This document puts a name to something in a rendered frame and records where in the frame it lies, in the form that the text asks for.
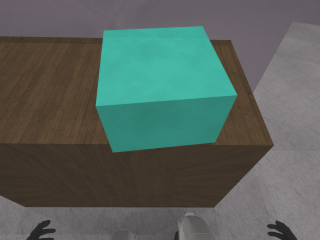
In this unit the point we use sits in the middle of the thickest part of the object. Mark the carton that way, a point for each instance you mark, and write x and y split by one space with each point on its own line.
161 87

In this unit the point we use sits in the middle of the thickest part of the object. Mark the right robot shin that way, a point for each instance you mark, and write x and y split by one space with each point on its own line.
189 214

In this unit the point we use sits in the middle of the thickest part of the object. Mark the pedestal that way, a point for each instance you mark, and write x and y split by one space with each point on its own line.
54 151

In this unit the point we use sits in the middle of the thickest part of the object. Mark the right robot hand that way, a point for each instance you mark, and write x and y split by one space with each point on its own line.
281 227

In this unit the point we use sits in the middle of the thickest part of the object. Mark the left robot thigh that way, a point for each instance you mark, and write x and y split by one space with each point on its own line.
123 235

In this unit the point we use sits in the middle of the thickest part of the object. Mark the left robot hand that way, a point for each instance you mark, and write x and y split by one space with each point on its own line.
39 231

